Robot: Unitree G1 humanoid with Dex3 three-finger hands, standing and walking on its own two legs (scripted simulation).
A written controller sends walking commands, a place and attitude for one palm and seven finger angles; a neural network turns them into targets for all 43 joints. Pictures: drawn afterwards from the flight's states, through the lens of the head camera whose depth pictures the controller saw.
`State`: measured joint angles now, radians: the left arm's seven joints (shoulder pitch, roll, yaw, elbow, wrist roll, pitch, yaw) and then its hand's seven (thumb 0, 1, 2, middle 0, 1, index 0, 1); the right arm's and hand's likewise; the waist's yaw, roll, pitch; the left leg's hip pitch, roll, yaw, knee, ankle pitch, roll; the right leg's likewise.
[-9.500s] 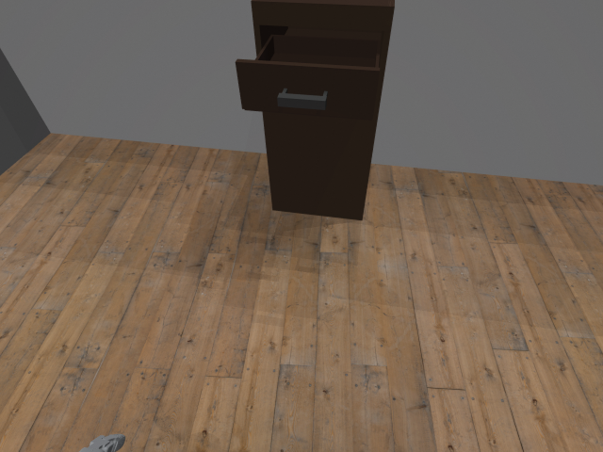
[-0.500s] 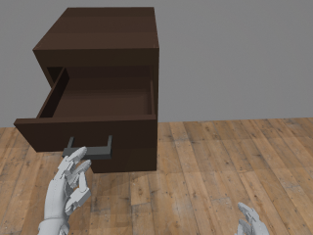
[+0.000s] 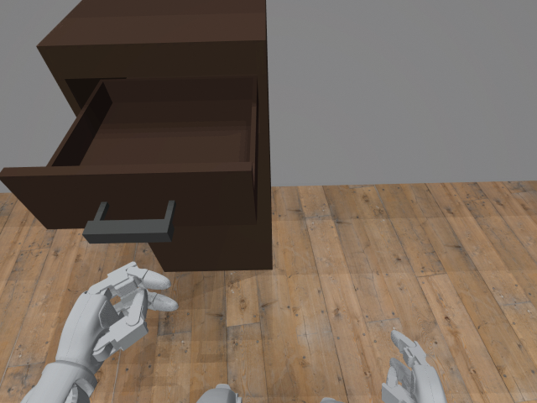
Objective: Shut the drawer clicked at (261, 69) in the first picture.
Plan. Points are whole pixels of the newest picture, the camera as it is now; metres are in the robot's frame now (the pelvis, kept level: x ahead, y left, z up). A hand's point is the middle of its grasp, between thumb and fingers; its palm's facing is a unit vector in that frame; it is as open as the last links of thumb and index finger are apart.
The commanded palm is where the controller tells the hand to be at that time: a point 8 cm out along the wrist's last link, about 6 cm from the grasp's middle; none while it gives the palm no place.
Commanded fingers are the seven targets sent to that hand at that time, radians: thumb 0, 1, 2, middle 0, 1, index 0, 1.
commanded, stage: raise the hand and make a fist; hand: left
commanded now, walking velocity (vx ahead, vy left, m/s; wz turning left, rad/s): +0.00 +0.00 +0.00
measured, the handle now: (133, 219) +0.38 +0.24 +0.06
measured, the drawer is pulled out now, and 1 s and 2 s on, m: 0.28 0.28 0.28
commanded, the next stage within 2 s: bring the fist close to the handle in 1.14 s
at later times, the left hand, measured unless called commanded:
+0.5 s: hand (97, 317) +0.20 +0.19 +0.14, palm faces +0.06 -1.00 -0.03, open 3.1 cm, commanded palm +0.15 +0.24 +0.13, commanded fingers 0.00 0.90 0.90 -1.40 -1.60 -1.40 -1.60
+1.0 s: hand (117, 322) +0.19 +0.17 +0.14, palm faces +0.02 -1.00 -0.07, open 3.3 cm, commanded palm +0.15 +0.22 +0.16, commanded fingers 0.00 0.90 0.90 -1.40 -1.60 -1.40 -1.60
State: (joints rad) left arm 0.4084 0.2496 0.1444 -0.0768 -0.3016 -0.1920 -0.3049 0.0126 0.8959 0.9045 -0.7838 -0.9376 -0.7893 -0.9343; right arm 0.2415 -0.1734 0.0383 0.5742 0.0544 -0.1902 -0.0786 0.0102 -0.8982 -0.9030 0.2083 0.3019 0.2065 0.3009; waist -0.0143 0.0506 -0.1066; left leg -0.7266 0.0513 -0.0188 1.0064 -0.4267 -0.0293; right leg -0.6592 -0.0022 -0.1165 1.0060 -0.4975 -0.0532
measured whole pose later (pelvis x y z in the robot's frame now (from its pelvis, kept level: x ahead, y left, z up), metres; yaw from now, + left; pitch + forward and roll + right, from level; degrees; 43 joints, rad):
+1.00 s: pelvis +0.02 +0.03 +0.03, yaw +0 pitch +4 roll -1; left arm 0.69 0.18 0.00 -0.52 -0.18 -0.09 -0.08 0.01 0.90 0.90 -1.40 -1.60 -1.40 -1.60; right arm 0.30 -0.23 0.04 0.49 0.05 -0.21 -0.04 0.01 -0.90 -0.90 0.21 0.30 0.20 0.30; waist 0.02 0.06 -0.10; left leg -0.51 0.02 0.01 0.84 -0.40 0.01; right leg -0.43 -0.03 -0.09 0.82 -0.45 -0.01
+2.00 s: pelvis +0.02 +0.02 +0.01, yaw +0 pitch +10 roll -1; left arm 0.45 0.17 0.07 -0.13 -0.21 -0.35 -0.14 0.02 0.90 0.90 -1.40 -1.60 -1.40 -1.60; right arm 0.25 -0.24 0.01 0.55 0.02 -0.21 -0.04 0.01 -0.90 -0.90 0.20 0.30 0.20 0.30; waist 0.00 0.04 -0.09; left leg -0.68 0.03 0.00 0.94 -0.43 -0.01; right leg -0.61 -0.02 -0.10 0.94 -0.49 -0.03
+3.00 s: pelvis +0.02 +0.02 -0.01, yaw +0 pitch +13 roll -1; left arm 0.19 0.19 0.09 0.05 -0.19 -0.35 -0.08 0.02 0.90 0.90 -1.40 -1.60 -1.40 -1.60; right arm 0.23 -0.24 0.02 0.53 0.01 -0.11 -0.03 0.01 -0.90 -0.90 0.21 0.30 0.20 0.30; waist -0.02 0.04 -0.12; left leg -0.82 0.04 -0.01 1.05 -0.46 -0.01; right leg -0.75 -0.02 -0.10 1.04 -0.52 -0.03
